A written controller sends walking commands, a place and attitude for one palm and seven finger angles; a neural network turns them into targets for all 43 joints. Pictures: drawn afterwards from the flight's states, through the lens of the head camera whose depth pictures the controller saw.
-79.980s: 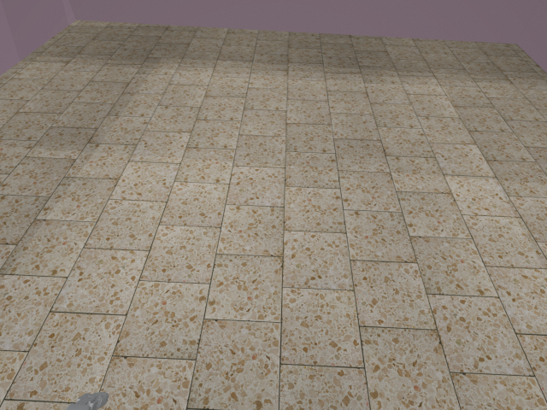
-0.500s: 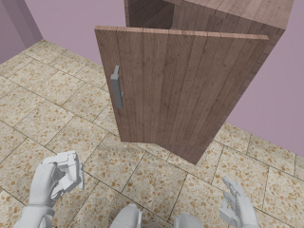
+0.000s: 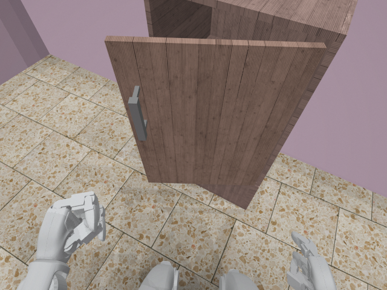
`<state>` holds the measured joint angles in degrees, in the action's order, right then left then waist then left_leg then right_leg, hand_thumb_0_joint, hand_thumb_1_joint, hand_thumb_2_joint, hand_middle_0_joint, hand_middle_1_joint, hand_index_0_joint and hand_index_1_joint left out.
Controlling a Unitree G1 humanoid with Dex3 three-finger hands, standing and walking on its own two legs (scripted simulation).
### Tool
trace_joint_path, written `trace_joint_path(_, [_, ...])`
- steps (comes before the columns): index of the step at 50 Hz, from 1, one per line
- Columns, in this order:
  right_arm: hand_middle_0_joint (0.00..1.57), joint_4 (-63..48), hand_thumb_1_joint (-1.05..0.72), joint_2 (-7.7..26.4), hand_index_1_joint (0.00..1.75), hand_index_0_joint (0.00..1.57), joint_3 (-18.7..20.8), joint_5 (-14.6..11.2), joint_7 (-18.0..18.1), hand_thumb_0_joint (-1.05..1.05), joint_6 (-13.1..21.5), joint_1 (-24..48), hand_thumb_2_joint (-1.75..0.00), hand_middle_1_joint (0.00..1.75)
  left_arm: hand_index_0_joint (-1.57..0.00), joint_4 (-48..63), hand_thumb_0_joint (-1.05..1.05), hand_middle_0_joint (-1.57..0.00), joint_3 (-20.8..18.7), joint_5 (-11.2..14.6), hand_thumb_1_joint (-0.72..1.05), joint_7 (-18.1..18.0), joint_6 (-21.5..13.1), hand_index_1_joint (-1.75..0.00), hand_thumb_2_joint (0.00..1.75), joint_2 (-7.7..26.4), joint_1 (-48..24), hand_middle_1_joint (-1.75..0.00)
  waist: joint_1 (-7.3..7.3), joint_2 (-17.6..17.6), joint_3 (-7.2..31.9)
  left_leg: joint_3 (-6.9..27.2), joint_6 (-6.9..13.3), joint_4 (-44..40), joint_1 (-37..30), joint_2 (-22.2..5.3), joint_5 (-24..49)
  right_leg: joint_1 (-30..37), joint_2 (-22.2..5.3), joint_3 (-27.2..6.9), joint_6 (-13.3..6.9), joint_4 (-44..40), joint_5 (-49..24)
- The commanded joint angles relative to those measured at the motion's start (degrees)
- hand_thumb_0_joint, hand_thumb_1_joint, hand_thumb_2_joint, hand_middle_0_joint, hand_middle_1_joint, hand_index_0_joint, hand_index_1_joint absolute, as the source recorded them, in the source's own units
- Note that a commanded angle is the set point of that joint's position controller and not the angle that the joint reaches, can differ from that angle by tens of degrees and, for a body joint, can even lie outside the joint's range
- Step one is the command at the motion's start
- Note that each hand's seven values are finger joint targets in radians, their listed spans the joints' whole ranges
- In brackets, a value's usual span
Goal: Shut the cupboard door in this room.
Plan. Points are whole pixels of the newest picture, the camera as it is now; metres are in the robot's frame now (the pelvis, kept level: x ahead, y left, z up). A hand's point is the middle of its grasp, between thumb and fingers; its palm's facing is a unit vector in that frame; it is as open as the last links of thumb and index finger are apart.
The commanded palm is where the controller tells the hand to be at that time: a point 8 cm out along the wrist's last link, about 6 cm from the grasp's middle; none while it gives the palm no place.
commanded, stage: bring the fist close to the handle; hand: left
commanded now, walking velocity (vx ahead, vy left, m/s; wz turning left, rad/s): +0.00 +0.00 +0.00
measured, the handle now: (139, 114) +0.49 +0.17 +0.05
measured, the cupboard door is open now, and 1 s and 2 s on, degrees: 28 28 26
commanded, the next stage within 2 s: push the door shut along its arc in 1.48 s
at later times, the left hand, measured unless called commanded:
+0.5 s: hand (123, 192) +0.29 +0.16 +0.05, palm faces -0.01 -1.00 -0.02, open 3.1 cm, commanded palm +0.27 +0.21 +0.05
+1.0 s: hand (149, 161) +0.36 +0.12 +0.06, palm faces -0.01 -1.00 -0.01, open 3.1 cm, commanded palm +0.34 +0.17 +0.05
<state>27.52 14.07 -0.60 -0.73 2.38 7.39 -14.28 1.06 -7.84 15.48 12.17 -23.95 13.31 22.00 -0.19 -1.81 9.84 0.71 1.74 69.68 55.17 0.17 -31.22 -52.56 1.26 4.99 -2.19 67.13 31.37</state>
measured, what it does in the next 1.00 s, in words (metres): stands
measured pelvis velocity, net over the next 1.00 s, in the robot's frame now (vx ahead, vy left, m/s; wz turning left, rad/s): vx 0.00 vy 0.00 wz -0.01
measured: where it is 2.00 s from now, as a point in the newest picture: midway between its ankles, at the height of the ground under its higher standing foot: outside the picture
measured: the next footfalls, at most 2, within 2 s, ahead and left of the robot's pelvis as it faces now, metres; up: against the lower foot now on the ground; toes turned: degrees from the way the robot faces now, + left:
none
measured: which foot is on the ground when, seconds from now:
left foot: down 0.00-1.00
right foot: down 0.00-1.00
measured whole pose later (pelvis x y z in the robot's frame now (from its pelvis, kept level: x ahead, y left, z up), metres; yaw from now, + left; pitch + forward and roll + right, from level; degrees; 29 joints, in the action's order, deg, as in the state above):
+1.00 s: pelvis +0.00 +0.00 +0.01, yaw -1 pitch +17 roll -1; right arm 32.4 13.4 -0.4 0.1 0.0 2.5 -13.9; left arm -24.9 -2.2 7.6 0.8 -23.4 8.2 -11.4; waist 1.7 -1.6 9.1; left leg -1.0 2.0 66.1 54.0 0.5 -29.5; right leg -52.5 0.9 3.2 -1.8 64.9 29.9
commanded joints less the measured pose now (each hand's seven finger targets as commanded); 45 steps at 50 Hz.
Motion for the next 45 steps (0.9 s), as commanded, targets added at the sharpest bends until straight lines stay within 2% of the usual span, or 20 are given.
trace_joint_path(1, [0.20,-8.6,-0.90,7.3,0.30,0.20,2.8,-0.1,0.4,0.00,3.0,1.8,-0.90,0.30,-1.30,11.5,0.00,-1.30,-4.3,1.3,0.90,0.0,-3.5,-1.50,0.90,7.2,-2.5,-1.50,0.36,0.2,11.3,2.1,-0.3,-10.0,-7.1,0.4,13.4,10.4,0.3,-4.4,0.3,-10.5,-12.3])
trace_joint_path(4, [0.20,-8.9,-0.90,7.2,0.30,0.20,2.8,-0.2,0.4,0.00,2.9,2.2,-0.90,0.30,-1.30,11.1,0.00,-1.30,-3.8,1.3,0.90,0.3,-3.4,-1.50,0.90,6.4,-2.4,-1.50,0.41,1.1,11.1,1.8,-0.4,-9.6,-6.4,0.4,12.8,10.6,0.0,-5.1,0.6,-10.9,-11.3])
trace_joint_path(6, [0.20,-8.5,-0.90,7.4,0.30,0.20,2.6,-0.1,0.6,0.00,3.1,2.0,-0.90,0.30,-1.30,12.4,0.00,-1.30,-2.0,0.7,0.90,0.0,-3.6,-1.50,0.90,6.0,-7.9,-1.50,1.64,-0.3,10.5,2.2,-0.1,-9.2,-7.0,0.3,12.3,8.4,0.2,-4.7,0.5,-10.5,-10.9])
trace_joint_path(8, [0.20,-7.9,-0.90,7.5,0.30,0.20,2.6,0.1,0.6,0.00,3.3,1.9,-0.90,0.30,-1.30,10.9,0.00,-1.30,-2.0,0.2,0.90,-0.6,-3.6,-1.50,0.90,6.2,-10.8,-1.50,1.81,-0.2,10.6,2.4,-0.2,-8.9,-6.8,0.2,11.4,7.4,0.1,-4.6,0.5,-10.3,-9.8])
trace_joint_path(10, [0.20,-7.8,-0.90,7.5,0.30,0.20,2.5,0.0,0.5,0.00,3.4,2.0,-0.90,0.30,-1.30,9.7,0.00,-1.30,-0.8,-0.3,0.90,-1.1,-3.3,-1.50,0.90,5.1,-12.8,-1.50,1.78,0.3,11.1,2.3,-0.2,-9.0,-6.5,0.3,10.9,7.6,0.0,-4.7,0.5,-10.4,-9.1])
trace_joint_path(11, [0.20,-7.6,-0.90,7.5,0.30,0.20,2.5,0.1,0.6,0.00,3.4,1.9,-0.90,0.30,-1.30,9.5,0.00,-1.30,-0.6,-0.5,0.90,-1.3,-2.8,-1.50,0.90,5.5,-14.0,-1.50,1.68,-0.6,11.7,2.2,0.0,-8.7,-6.6,0.4,11.4,8.1,0.1,-5.2,0.4,-10.5,-9.6])
trace_joint_path(16, [0.20,-7.5,-0.90,7.4,0.30,0.20,2.5,-0.1,0.2,0.00,2.3,1.6,-0.90,0.30,-1.30,6.9,0.00,-1.30,-2.0,-1.4,0.90,-2.7,-0.6,-1.50,0.90,6.5,-15.2,-1.50,0.39,-0.5,14.7,2.0,-0.1,-10.2,-8.2,0.4,14.3,11.4,0.0,-4.8,0.4,-10.4,-13.7])
trace_joint_path(17, [0.20,-7.4,-0.90,7.1,0.30,0.20,2.3,-0.1,0.1,0.00,2.1,2.0,-0.90,0.30,-1.30,6.9,0.00,-1.30,-0.5,-1.8,0.90,-3.0,-0.4,-1.50,0.90,5.2,-17.3,-1.50,0.84,-1.2,14.7,1.8,-0.1,-10.4,-8.9,0.4,14.5,11.0,-0.2,-4.6,0.6,-10.5,-14.2])
trace_joint_path(19, [0.20,-6.9,-0.90,7.1,0.30,0.20,2.3,0.0,-0.1,0.00,1.7,1.7,-0.90,0.30,-1.30,5.1,0.00,-1.30,-0.6,-2.1,0.90,-3.9,0.1,-1.50,0.90,5.0,-19.1,-1.50,1.10,-0.1,13.9,1.9,-0.2,-10.9,-9.0,0.3,14.4,11.0,-0.1,-4.3,0.6,-10.8,-14.3])
trace_joint_path(28, [0.20,-5.7,-0.90,7.2,0.30,0.20,2.7,0.3,-0.9,0.00,0.5,1.4,-0.90,0.30,-1.30,-0.3,0.00,-1.30,1.1,-3.8,0.90,-6.2,-1.7,-1.50,0.90,3.1,-24.7,-1.50,1.26,1.4,14.4,1.5,-0.3,-11.6,-10.4,0.2,16.0,11.4,-0.4,-4.2,0.6,-10.8,-16.9])
trace_joint_path(29, [0.20,-5.4,-0.90,7.1,0.30,0.20,2.6,0.3,-0.9,0.00,0.4,1.5,-0.90,0.30,-1.30,-0.9,0.00,-1.30,2.2,-4.0,0.90,-6.3,-1.8,-1.50,0.90,2.2,-27.1,-1.50,1.94,1.2,13.8,1.5,-0.2,-11.6,-10.3,0.3,15.4,10.8,-0.5,-4.2,0.7,-11.0,-16.4])
trace_joint_path(30, [0.20,-5.0,-0.90,7.2,0.30,0.20,2.7,0.3,-0.9,0.00,0.2,1.3,-0.90,0.30,-1.30,-1.5,0.00,-1.30,1.4,-4.3,0.90,-6.7,-2.2,-1.50,0.90,3.0,-29.0,-1.50,1.84,0.6,13.5,1.6,-0.4,-11.8,-10.5,0.2,15.0,10.2,-0.4,-4.0,0.5,-10.9,-15.7])
trace_joint_path(31, [0.20,-4.7,-0.90,7.4,0.30,0.20,2.7,0.4,-0.9,0.00,0.1,1.0,-0.90,0.30,-1.30,-2.1,0.00,-1.30,1.7,-4.5,0.90,-7.0,-2.2,-1.50,0.90,3.0,-30.6,-1.50,2.20,1.7,13.6,1.8,-0.2,-11.7,-10.4,0.2,15.2,10.3,-0.3,-4.1,0.5,-10.9,-16.0])
trace_joint_path(34, [0.20,-4.2,-0.90,7.2,0.30,0.20,2.8,0.5,-1.1,0.00,0.0,1.3,-0.90,0.30,-1.30,-2.8,0.00,-1.30,3.0,-4.9,0.90,-7.8,-2.9,-1.50,0.90,1.4,-34.4,-1.50,2.04,-0.4,15.7,1.7,-0.4,-11.9,-12.2,0.2,15.6,10.0,-0.5,-4.0,0.4,-10.6,-16.2])
trace_joint_path(36, [0.20,-3.9,-0.90,7.5,0.30,0.20,3.0,0.6,-1.2,0.00,-0.5,0.6,-0.90,0.30,-1.30,-4.3,0.00,-1.30,1.7,-5.3,0.90,-8.6,-2.9,-1.50,0.90,2.7,-34.4,-1.50,1.68,0.5,17.3,1.9,-0.4,-11.9,-13.0,0.1,18.2,11.1,-0.2,-3.8,0.3,-10.2,-18.7])
trace_joint_path(38, [0.20,-3.4,-0.90,7.2,0.30,0.20,2.9,0.5,-1.4,0.00,-0.8,0.8,-0.90,0.30,-1.30,-6.1,0.00,-1.30,4.4,-5.9,0.90,-9.0,-2.8,-1.50,0.90,0.2,-38.1,-1.50,2.47,-0.2,16.3,1.9,-0.5,-12.0,-13.6,0.0,17.7,9.7,-0.4,-3.6,0.4,-10.3,-18.3])
trace_joint_path(40, [0.20,-2.7,-0.90,7.4,0.30,0.20,3.0,0.6,-1.4,0.00,-1.2,0.4,-0.90,0.30,-1.30,-8.5,0.00,-1.30,3.7,-6.5,0.90,-9.9,-2.8,-1.50,0.90,0.8,-41.4,-1.50,2.90,1.7,16.4,2.0,-0.6,-12.1,-13.4,-0.1,16.9,9.4,-0.4,-3.6,0.5,-10.5,-17.6])
trace_joint_path(41, [0.20,-2.7,-0.90,7.5,0.30,0.20,3.1,0.6,-1.4,0.00,-1.4,0.1,-0.90,0.30,-1.30,-9.1,0.00,-1.30,2.9,-6.5,0.90,-10.2,-2.7,-1.50,0.90,1.4,-41.5,-1.50,2.38,1.2,17.2,2.0,-0.5,-12.2,-13.6,-0.1,17.5,9.9,-0.3,-3.7,0.4,-10.5,-18.1])
trace_joint_path(42, [0.20,-2.7,-0.90,7.3,0.30,0.20,3.0,0.6,-1.6,0.00,-1.6,0.3,-0.90,0.30,-1.30,-10.2,0.00,-1.30,3.7,-6.7,0.90,-10.4,-2.7,-1.50,0.90,0.3,-42.3,-1.50,2.47,1.0,17.0,1.7,-0.6,-12.2,-13.6,0.1,17.8,10.4,-0.5,-3.7,0.4,-10.6,-18.8])
trace_joint_path(45, [0.20,-2.3,-0.90,7.2,0.30,0.20,3.1,0.7,-1.9,0.00,-2.1,0.1,-0.90,0.30,-1.30,-12.1,0.00,-1.30,3.6,-7.0,0.90,-11.2,-3.0,-1.50,0.90,0.0,-45.0,-1.50,2.42,0.9,17.9,1.5,-0.7,-12.3,-14.2,0.0,17.9,10.5,-0.5,-3.7,0.5,-10.7,-19.1])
